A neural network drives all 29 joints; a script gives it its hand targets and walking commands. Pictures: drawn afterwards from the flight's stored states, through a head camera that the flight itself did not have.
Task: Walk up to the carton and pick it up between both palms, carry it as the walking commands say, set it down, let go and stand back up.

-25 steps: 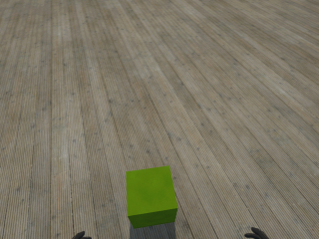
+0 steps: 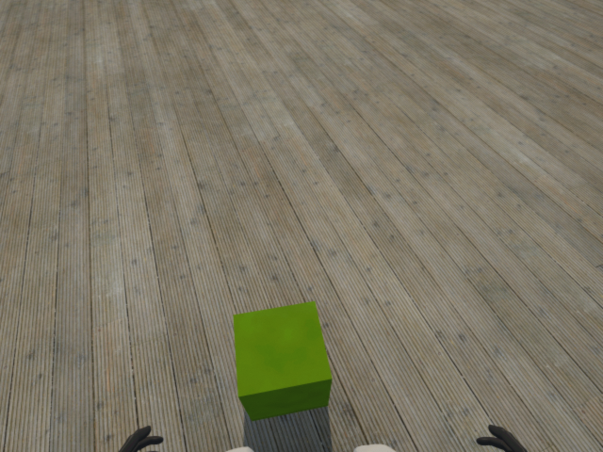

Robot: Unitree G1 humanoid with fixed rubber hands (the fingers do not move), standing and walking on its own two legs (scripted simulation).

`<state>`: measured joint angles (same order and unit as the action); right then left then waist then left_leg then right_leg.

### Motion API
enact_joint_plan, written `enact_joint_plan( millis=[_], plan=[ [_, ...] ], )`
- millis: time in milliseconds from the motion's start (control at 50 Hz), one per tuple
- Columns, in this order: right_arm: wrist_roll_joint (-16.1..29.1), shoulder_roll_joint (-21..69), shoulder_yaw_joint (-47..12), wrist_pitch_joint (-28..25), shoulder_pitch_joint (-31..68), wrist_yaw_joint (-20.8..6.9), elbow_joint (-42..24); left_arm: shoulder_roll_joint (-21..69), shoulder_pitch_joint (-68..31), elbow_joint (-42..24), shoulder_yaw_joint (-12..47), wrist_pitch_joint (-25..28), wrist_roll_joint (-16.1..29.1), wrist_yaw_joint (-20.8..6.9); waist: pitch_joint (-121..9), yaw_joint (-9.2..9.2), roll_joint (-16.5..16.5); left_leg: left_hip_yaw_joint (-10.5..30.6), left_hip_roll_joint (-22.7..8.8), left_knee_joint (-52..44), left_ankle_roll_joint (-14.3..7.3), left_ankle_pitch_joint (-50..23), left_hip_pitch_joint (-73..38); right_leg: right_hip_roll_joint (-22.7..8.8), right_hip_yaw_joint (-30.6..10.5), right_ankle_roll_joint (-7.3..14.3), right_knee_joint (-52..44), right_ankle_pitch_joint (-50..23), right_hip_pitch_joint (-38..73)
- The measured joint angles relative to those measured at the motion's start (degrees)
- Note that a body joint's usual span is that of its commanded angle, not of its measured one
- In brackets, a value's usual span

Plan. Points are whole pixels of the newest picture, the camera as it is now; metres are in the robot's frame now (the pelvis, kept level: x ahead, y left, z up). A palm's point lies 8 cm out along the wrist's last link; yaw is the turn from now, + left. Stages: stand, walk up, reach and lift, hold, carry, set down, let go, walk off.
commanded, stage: walk up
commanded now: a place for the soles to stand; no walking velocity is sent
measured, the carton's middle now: (282, 362) +0.43 +0.07 -0.62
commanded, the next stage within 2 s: reach and lift in 0.34 s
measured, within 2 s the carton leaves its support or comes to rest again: neither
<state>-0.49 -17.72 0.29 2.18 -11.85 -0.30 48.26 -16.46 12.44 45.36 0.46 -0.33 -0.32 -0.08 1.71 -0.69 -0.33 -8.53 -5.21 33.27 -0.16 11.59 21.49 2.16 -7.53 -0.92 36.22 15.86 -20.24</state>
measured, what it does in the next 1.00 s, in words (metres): stands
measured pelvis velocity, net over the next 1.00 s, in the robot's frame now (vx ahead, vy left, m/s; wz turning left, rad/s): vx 0.05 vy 0.01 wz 0.10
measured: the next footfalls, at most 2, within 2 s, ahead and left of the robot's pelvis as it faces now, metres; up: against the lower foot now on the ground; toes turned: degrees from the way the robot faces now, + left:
none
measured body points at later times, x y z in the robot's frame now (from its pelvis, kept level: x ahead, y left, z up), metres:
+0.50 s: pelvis +0.00 +0.01 -0.01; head +0.05 +0.01 +0.44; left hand +0.17 +0.28 -0.10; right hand +0.18 -0.25 -0.11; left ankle +0.07 +0.13 -0.72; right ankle +0.04 -0.13 -0.73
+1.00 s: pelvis +0.05 +0.01 -0.04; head +0.16 +0.03 +0.39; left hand +0.25 +0.27 -0.16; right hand +0.27 -0.23 -0.15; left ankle +0.07 +0.13 -0.73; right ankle +0.04 -0.13 -0.73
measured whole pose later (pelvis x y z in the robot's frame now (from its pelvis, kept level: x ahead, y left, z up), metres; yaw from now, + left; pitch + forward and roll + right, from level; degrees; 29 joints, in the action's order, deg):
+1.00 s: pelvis +0.05 +0.01 -0.04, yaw +5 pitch +19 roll +0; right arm 2.0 -12.2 8.6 4.2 -0.8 -4.6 36.3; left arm -11.4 0.0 33.3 -5.4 -5.5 -3.2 0.4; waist -4.7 -1.5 -0.9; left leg -2.5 -1.9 53.0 0.0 21.6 49.9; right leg -0.8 -2.6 -2.0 54.3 27.7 -45.2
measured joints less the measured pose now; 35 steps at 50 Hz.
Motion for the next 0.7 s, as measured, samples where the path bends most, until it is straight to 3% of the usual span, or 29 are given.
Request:
enact_joint_plan(
  millis=[340,400,520,700],
  plan=[
    [-0.13,0.23,-0.12,-0.11,-0.66,0.13,1.00,-0.32,2.13,0.77,-0.10,0.28,0.00,0.16,0.21,0.05,-0.23,-1.31,-0.16,-0.06,-0.04,0.51,-0.75,0.21,-1.47,-0.40,-0.09,0.14,0.18],
    [0.38,0.40,1.92,4.75,0.95,-0.79,-7.80,0.23,-1.02,-4.95,-2.32,-5.52,-2.90,-0.63,2.32,-1.82,0.18,1.42,1.37,3.89,0.08,4.71,1.72,-1.29,1.02,-0.52,2.70,2.67,-0.79],
    [-0.21,2.70,5.83,11.19,7.22,-2.18,-15.52,1.30,-6.75,-13.95,-4.10,-14.36,-3.76,-2.91,7.25,-1.49,-0.38,3.31,4.08,4.35,0.11,2.78,-0.26,-3.80,2.78,-1.09,5.14,4.41,1.50],
    [-3.32,5.12,9.48,9.76,7.29,-5.84,-14.33,3.20,-7.84,-14.42,-4.76,-13.63,-4.34,-1.95,3.88,-0.68,-0.88,3.77,4.69,7.11,-1.14,5.09,5.52,-4.44,3.28,-1.47,6.08,6.57,-3.04]
  ],
)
